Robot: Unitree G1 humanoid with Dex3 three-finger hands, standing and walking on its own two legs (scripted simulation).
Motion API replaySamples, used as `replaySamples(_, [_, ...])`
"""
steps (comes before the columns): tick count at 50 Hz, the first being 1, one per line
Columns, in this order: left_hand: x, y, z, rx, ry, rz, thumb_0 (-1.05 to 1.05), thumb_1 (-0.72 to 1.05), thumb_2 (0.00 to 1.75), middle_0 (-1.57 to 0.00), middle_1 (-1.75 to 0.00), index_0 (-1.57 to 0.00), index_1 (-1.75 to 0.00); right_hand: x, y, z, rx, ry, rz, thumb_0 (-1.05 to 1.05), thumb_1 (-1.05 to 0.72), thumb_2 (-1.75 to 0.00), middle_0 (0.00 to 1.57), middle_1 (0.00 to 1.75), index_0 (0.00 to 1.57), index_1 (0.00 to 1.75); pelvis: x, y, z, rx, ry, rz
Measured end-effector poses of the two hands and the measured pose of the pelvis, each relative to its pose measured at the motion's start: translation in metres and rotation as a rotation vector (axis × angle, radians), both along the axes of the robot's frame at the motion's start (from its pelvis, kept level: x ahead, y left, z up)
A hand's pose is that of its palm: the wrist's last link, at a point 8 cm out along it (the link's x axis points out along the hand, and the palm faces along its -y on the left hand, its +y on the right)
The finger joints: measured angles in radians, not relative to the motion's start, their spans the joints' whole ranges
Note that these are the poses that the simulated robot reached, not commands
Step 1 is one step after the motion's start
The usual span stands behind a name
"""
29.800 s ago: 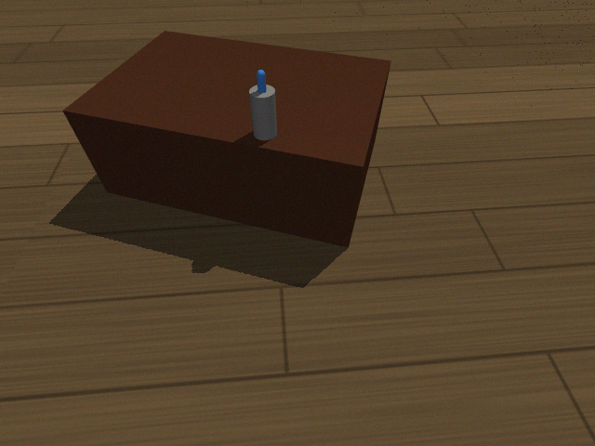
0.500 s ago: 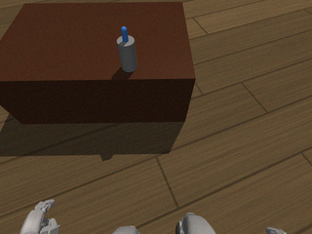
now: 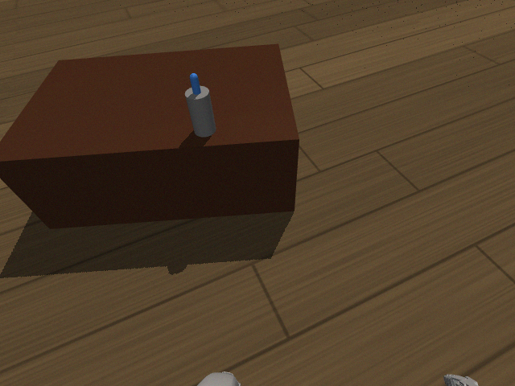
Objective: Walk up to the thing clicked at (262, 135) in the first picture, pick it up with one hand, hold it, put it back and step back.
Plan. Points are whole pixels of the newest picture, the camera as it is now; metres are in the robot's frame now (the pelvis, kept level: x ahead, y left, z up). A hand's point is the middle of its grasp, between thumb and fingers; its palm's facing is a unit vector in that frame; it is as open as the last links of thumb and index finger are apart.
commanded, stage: step back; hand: left
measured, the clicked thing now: (199, 104) +1.06 +0.26 -0.19
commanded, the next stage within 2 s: stand in 0.98 s
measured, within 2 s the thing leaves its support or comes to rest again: neither
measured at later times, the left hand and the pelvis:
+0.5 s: hand out of the picture +0.06 +0.28 -0.14, palm faces +0.09 -0.91 -0.40, open 7.3 cm; pelvis +0.00 +0.00 +0.00, yaw +4 degrees
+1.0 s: hand out of the picture +0.10 +0.31 -0.15, palm faces +0.11 -0.92 -0.37, open 7.3 cm; pelvis +0.04 +0.04 +0.01, yaw +5 degrees
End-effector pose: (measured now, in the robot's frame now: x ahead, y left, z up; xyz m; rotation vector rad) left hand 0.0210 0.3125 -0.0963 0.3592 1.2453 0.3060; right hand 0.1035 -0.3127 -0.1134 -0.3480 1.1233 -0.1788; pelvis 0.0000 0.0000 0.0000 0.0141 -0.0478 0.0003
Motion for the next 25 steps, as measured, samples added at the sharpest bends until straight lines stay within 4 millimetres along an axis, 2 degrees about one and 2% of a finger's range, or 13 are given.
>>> replaySamples(6, [-0.006, 0.02, 0.004, 0.024, -0.059, 0.02, 0.0, 0.9, 0.89, -0.2, -0.3, -0.21, -0.3, -0.039, 0.009, -0.012, -0.004, 0.123, 0.037, 0.01, -0.9, -0.9, 0.2, 0.3, 0.2, 0.3, -0.012, 0.009, -0.003, -0.017, 0.013, 0.064])
replaySamples(9, [-0.006, 0.033, -0.002, 0.023, -0.066, 0.03, 0.0, 0.9, 0.89, -0.2, -0.3, -0.21, -0.3, -0.047, 0.022, -0.011, -0.001, 0.143, 0.041, 0.01, -0.9, -0.9, 0.2, 0.3, 0.2, 0.3, -0.016, 0.015, -0.005, 0.023, -0.001, 0.066])
replaySamples(13, [-0.002, 0.035, -0.004, -0.003, -0.046, 0.027, 0.0, 0.91, 0.9, -0.2, -0.3, -0.21, -0.3, -0.052, 0.034, -0.003, 0.019, 0.103, 0.027, 0.01, -0.9, -0.9, 0.2, 0.3, 0.21, 0.3, -0.015, 0.019, 0.001, 0.004, 0.001, 0.065])
replaySamples(19, [0.021, 0.025, -0.001, -0.017, -0.077, -0.009, 0.0, 0.91, 0.9, -0.2, -0.3, -0.21, -0.3, -0.047, 0.024, 0.002, 0.015, 0.088, 0.013, 0.01, -0.9, -0.9, 0.21, 0.3, 0.21, 0.3, -0.009, 0.01, 0.003, -0.006, 0.006, 0.06])
replaySamples(22, [0.029, 0.014, -0.003, -0.008, -0.103, -0.006, 0.0, 0.91, 0.9, -0.2, -0.3, -0.21, -0.3, -0.036, 0.014, -0.005, 0.011, 0.093, 0.008, 0.01, -0.9, -0.9, 0.21, 0.3, 0.21, 0.3, -0.005, 0.003, -0.001, -0.029, -0.005, 0.068])
replaySamples(25, [0.031, 0.005, -0.002, -0.018, -0.118, 0.007, 0.0, 0.91, 0.89, -0.2, -0.3, -0.21, -0.3, -0.021, 0.013, -0.006, 0.005, 0.094, 0.021, 0.01, -0.9, -0.9, 0.2, 0.3, 0.21, 0.3, 0.002, 0.001, 0.0, -0.023, 0.0, 0.076])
